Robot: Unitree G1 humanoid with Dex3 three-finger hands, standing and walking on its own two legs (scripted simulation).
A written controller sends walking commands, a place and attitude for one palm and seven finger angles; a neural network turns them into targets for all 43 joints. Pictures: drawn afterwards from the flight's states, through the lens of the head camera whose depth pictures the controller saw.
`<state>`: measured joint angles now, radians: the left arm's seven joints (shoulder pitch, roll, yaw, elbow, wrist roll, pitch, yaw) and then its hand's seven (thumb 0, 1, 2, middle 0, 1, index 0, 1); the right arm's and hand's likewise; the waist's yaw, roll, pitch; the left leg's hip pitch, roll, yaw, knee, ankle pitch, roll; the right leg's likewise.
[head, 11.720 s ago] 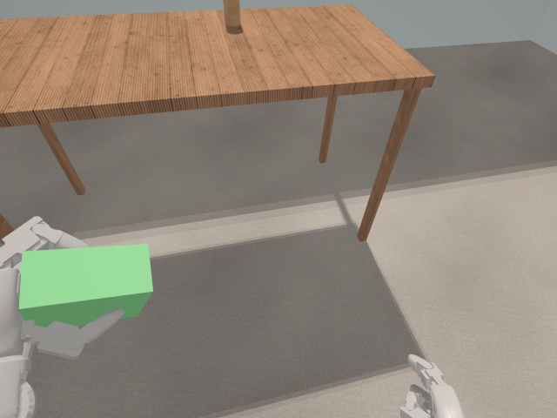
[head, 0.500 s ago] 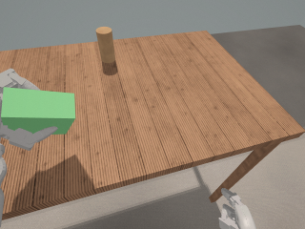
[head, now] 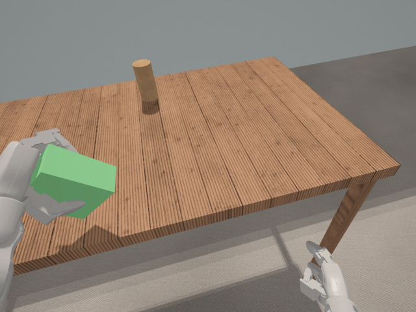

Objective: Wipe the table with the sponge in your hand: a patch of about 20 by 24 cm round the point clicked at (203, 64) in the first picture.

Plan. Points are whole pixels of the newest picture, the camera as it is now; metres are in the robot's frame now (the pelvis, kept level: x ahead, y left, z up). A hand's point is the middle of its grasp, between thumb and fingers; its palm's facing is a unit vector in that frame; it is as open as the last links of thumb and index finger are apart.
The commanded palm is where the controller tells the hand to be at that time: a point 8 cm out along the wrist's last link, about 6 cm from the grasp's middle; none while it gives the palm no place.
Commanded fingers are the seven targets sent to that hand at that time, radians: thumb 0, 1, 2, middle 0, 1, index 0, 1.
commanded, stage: turn the palm down, sponge in hand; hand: left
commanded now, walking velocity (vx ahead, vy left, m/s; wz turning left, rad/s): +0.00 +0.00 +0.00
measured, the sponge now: (78, 188) +0.25 +0.26 +0.16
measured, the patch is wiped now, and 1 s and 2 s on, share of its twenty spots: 0.00 0.00 0.00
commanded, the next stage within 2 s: move the sponge above the wiping area in 1.58 s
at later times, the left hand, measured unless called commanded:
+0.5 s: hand (51, 163) +0.26 +0.29 +0.21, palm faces +0.29 -0.36 -0.89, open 9.6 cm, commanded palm +0.22 +0.30 +0.27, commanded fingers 0.00 0.10 1.30 -1.20 -1.60 -1.20 -1.60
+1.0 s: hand (22, 149) +0.25 +0.32 +0.24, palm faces +0.31 -0.14 -0.94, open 9.6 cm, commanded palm +0.19 +0.31 +0.30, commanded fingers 0.00 0.10 1.30 -1.20 -1.60 -1.20 -1.60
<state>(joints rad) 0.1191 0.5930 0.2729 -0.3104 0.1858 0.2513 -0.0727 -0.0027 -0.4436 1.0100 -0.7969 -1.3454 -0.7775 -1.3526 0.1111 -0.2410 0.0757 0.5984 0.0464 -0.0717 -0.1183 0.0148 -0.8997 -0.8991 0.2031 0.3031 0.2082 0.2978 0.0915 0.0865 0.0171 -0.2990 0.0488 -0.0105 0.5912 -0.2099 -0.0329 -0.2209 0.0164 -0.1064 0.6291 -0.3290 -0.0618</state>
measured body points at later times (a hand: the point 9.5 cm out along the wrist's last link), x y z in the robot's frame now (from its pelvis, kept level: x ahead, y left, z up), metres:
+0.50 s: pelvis +0.02 +0.01 +0.00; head +0.00 -0.03 +0.45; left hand +0.24 +0.30 +0.26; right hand +0.26 -0.20 -0.07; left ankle +0.07 +0.15 -0.72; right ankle +0.02 -0.07 -0.72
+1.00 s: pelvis +0.00 +0.03 +0.01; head -0.02 -0.01 +0.46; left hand +0.23 +0.32 +0.29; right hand +0.27 -0.17 -0.05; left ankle +0.07 +0.15 -0.72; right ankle +0.02 -0.07 -0.72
